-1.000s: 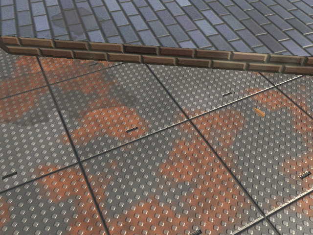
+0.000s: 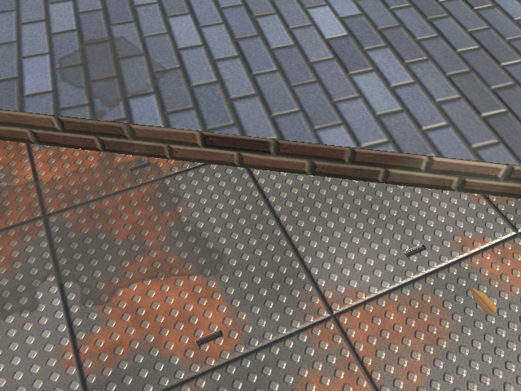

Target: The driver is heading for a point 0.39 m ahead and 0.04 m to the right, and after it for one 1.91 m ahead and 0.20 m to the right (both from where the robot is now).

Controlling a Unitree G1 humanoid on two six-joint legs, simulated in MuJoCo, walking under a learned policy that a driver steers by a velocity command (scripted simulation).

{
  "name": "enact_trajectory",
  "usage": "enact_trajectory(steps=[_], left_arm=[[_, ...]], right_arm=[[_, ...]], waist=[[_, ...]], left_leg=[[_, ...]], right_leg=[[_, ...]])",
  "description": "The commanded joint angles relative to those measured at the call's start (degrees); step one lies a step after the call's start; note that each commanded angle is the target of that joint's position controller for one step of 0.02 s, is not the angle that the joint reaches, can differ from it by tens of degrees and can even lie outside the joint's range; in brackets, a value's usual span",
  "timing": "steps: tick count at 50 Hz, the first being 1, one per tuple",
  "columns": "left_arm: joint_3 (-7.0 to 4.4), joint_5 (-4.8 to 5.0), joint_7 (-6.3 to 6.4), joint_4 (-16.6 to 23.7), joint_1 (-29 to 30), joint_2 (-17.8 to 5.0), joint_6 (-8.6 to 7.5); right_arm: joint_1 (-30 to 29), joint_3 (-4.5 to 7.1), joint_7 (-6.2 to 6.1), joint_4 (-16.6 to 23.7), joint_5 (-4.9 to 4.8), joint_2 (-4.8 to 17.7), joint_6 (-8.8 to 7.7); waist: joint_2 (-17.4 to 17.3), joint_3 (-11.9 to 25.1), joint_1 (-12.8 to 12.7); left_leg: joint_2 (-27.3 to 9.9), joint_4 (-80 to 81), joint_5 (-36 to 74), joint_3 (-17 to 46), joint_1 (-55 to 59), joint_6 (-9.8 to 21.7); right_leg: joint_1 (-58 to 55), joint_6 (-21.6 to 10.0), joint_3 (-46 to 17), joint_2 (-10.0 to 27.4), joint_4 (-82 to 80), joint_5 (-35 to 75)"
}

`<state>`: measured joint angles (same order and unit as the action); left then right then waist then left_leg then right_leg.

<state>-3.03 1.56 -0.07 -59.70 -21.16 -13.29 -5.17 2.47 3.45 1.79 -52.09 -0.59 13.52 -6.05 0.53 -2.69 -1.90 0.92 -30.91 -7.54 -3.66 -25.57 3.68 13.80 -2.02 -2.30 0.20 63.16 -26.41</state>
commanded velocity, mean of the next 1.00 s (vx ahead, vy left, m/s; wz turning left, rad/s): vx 0.25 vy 0.00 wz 0.00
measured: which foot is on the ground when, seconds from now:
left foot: down 0.00-0.46, up 0.48-0.76, down 0.78-1.00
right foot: up 0.00-0.42, down 0.44-1.00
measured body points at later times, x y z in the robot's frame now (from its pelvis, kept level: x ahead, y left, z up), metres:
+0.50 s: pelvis +0.27 -0.04 +0.00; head +0.31 -0.06 +0.44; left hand +0.46 +0.20 -0.11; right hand +0.26 -0.31 -0.15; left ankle +0.11 +0.09 -0.68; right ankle +0.39 -0.14 -0.73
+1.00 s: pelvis +0.36 -0.04 +0.01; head +0.37 -0.03 +0.46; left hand +0.44 +0.21 -0.13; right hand +0.41 -0.30 -0.13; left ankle +0.36 +0.10 -0.73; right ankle +0.39 -0.14 -0.73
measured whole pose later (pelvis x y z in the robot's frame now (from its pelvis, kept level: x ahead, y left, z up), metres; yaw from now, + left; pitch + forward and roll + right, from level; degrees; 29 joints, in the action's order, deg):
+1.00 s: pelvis +0.36 -0.04 +0.01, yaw +0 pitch +0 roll -1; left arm -1.8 -0.6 1.1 -57.8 -8.6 -12.6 -0.7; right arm 12.0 2.6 -2.2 -60.6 0.3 12.2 -1.3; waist 0.7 -0.9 0.1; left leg -2.5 -28.9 -15.0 0.2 -13.8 -1.7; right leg 15.5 -1.9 3.1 -1.1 26.7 -11.2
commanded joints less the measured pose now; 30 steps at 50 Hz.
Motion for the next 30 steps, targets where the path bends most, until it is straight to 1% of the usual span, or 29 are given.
enact_trajectory(steps=[1,2,3,4,5,7,8,9,12,14,16,17,18,19,20,21,22,23,24,25,26,27,28,29,30], left_arm=[[-1.66,0.45,0.55,5.65,5.11,-7.24,-2.30],[-2.02,-0.12,0.91,5.45,4.19,-6.33,-1.41],[-1.89,-0.25,1.01,5.22,2.69,-4.64,-0.52],[-1.74,-0.34,1.09,5.12,1.99,-3.23,0.11],[-1.78,-0.47,1.16,5.62,2.86,-3.12,0.53],[-2.09,-0.97,1.30,7.41,7.43,-4.14,0.78],[-2.14,-1.20,1.22,8.20,9.74,-4.29,0.74],[-2.09,-1.29,1.03,8.81,11.67,-4.10,0.63],[-1.53,-1.02,0.33,10.43,17.82,-3.07,0.27],[-1.14,-0.68,-0.18,11.42,21.65,-2.90,0.21],[-0.77,-0.90,-0.81,12.46,24.51,-2.81,-0.04],[-0.69,-1.05,-1.19,12.91,25.14,-2.94,-0.28],[-0.79,-1.15,-1.54,13.16,24.79,-3.50,-0.50],[-1.10,-1.23,-1.75,12.92,23.21,-4.61,-0.66],[-1.64,-1.45,-1.74,12.02,19.89,-6.10,-0.82],[-2.52,-1.89,-1.56,9.78,13.43,-7.89,-1.01],[-3.53,-2.72,-1.21,8.02,7.11,-11.72,-1.22],[-3.63,-4.13,-0.75,7.24,1.97,-14.66,-0.74],[-2.12,-3.29,-1.03,7.18,1.16,-11.32,-0.03],[-2.10,-1.77,-1.48,7.25,3.05,-10.51,0.61],[-1.70,-1.30,-1.31,8.72,8.80,-9.08,0.96],[-0.87,-1.73,-1.00,9.45,13.36,-6.98,1.04],[-0.05,-2.19,-0.79,9.81,16.67,-4.93,0.98],[-0.10,-2.86,-0.75,9.62,18.40,-5.17,1.17],[-0.17,-3.50,-0.61,9.27,18.66,-5.48,1.22]], right_arm=[[7.83,1.09,-0.25,0.00,0.42,5.91,-0.10],[6.28,0.54,-0.01,-0.03,0.97,4.36,-0.39],[6.35,0.39,0.20,-0.52,1.17,3.99,-0.45],[7.24,0.52,0.12,-1.05,1.02,4.62,-0.53],[8.17,0.71,-0.18,-1.52,0.91,5.67,-0.60],[10.11,1.08,-1.08,-2.14,0.93,7.58,-0.59],[11.20,1.13,-1.48,-2.42,0.84,7.93,-0.46],[12.06,1.08,-1.78,-2.63,0.72,7.94,-0.30],[14.80,1.05,-2.21,-3.29,0.23,8.34,-0.07],[17.19,1.16,-2.30,-4.17,-0.14,8.77,0.07],[18.50,1.10,-2.47,-5.08,-0.05,8.51,0.75],[19.02,1.16,-2.60,-5.49,0.03,8.63,1.22],[18.95,1.29,-2.74,-5.75,0.06,8.97,1.65],[18.33,1.43,-2.86,-5.79,0.05,9.32,1.99],[16.99,1.61,-2.98,-5.54,-0.09,9.89,2.23],[15.65,1.49,-3.06,-5.16,-0.24,9.62,2.46],[17.00,0.95,-3.04,-4.55,0.39,8.30,2.36],[23.16,-0.70,-2.71,-4.63,1.54,3.24,1.73],[28.12,-1.32,-2.16,-6.55,1.16,1.72,1.14],[27.56,-0.21,-1.88,-6.92,-1.00,5.84,1.32],[20.38,0.26,-2.32,-5.38,-1.67,7.86,1.95],[15.74,0.51,-3.03,-4.45,-1.12,7.35,2.92],[15.24,0.68,-3.74,-4.51,-0.47,6.50,4.18],[16.19,0.50,-4.14,-4.56,0.08,5.12,4.99],[17.16,0.27,-4.43,-4.86,0.41,3.75,5.39]], waist=[[-2.55,8.00,4.52],[-3.26,6.21,2.31],[-4.50,5.74,1.15],[-4.72,5.01,0.63],[-4.77,3.86,0.38],[-3.91,2.04,0.93],[-3.67,1.52,1.49],[-3.63,1.23,1.91],[-3.94,0.13,3.70],[-3.81,-0.79,5.06],[-3.43,-2.10,5.73],[-3.83,-1.82,5.72],[-4.62,-0.92,5.12],[-5.45,0.56,3.96],[-6.10,2.76,1.97],[-5.51,6.24,-1.30],[-1.74,12.12,-2.83],[9.55,21.10,-1.23],[14.44,29.41,-0.10],[11.42,28.53,-0.24],[6.04,19.29,-0.25],[2.40,12.83,0.69],[2.43,10.00,2.70],[4.17,8.70,4.16],[5.31,8.60,4.87]], left_leg=[[-17.29,16.52,2.09,23.07,25.94,10.61],[-15.17,18.55,3.89,19.24,20.06,9.65],[-14.36,20.19,3.80,17.46,16.66,9.65],[-13.97,21.55,4.45,15.96,14.54,10.13],[-13.76,22.76,5.28,14.51,13.25,10.52],[-13.67,24.30,6.49,12.85,13.50,10.72],[-13.46,24.61,7.25,12.07,14.33,10.38],[-12.85,24.70,7.88,10.85,14.94,9.70],[-11.17,24.96,8.11,7.45,15.87,7.91],[-11.67,24.77,6.61,7.01,18.21,7.64],[-12.18,21.58,13.01,5.99,21.12,7.09],[-12.72,19.26,17.34,5.79,22.85,6.61],[-13.37,16.81,21.36,5.88,24.48,5.89],[-13.80,14.24,24.86,6.24,25.88,4.99],[-13.40,10.47,29.92,6.28,26.73,3.91],[-11.01,3.55,34.14,5.19,26.41,2.36],[-7.24,-7.19,26.50,2.89,20.88,-0.20],[-0.41,-27.78,-3.77,1.08,2.37,-4.05],[2.44,-38.97,-33.67,8.99,-1.70,-5.46],[0.19,-43.45,-32.50,11.53,-4.85,-5.49],[-2.42,-43.10,-29.13,8.32,-8.69,-5.55],[-4.48,-39.52,-24.94,7.26,-8.59,-5.77],[-6.48,-34.70,-22.09,7.53,-3.89,-5.90],[-6.65,-29.90,-19.67,6.90,1.04,-6.08],[-6.25,-25.48,-18.28,5.91,4.68,-6.09]], right_leg=[[26.96,-1.05,-1.47,6.13,10.22,6.57],[23.14,-1.15,-1.82,7.84,7.16,8.89],[20.49,-1.09,-1.76,8.37,5.35,9.95],[19.74,-0.81,-1.36,8.75,3.56,10.37],[20.61,-0.31,-1.01,9.05,1.44,11.90],[24.54,0.87,-0.77,9.39,-4.74,17.57],[26.05,1.28,-0.67,9.35,-8.34,21.04],[26.39,1.47,-0.43,9.08,-12.15,24.54],[23.89,1.45,1.47,6.97,-23.14,32.37],[23.21,1.43,2.30,5.89,-27.47,33.62],[22.67,1.06,2.72,4.61,-31.30,32.90],[21.85,0.60,2.84,3.94,-32.60,31.90],[20.38,-0.11,2.62,3.44,-33.56,30.43],[17.83,-0.91,2.44,2.80,-34.47,28.96],[13.23,-1.83,2.96,1.53,-35.68,28.43],[4.98,-3.08,4.17,-0.04,-38.16,31.99],[-7.88,-5.13,0.96,4.65,-35.91,52.29],[-29.79,-13.53,-15.00,18.98,-31.44,73.54],[-34.36,-19.16,-24.62,25.03,-32.59,84.01],[-29.68,-19.66,-23.14,23.50,-36.33,64.14],[-20.57,-16.45,-18.18,20.18,-39.66,50.69],[-11.14,-14.05,-13.99,17.36,-42.80,43.08],[-2.90,-12.16,-10.32,15.09,-45.03,39.78],[3.05,-11.23,-7.94,13.53,-46.71,37.21],[6.04,-11.02,-5.84,12.26,-47.60,37.37]])
Velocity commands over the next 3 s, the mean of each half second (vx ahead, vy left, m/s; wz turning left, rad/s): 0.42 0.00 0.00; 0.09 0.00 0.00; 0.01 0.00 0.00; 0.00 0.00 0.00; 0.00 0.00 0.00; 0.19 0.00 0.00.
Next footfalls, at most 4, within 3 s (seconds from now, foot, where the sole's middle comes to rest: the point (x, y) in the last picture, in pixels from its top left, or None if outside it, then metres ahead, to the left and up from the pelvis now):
0.44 right None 0.43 -0.14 -0.76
0.78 left None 0.40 0.10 -0.76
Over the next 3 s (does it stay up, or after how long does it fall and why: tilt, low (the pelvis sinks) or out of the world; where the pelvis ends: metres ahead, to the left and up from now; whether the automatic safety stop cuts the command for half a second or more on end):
stays up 0.45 0.00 0.01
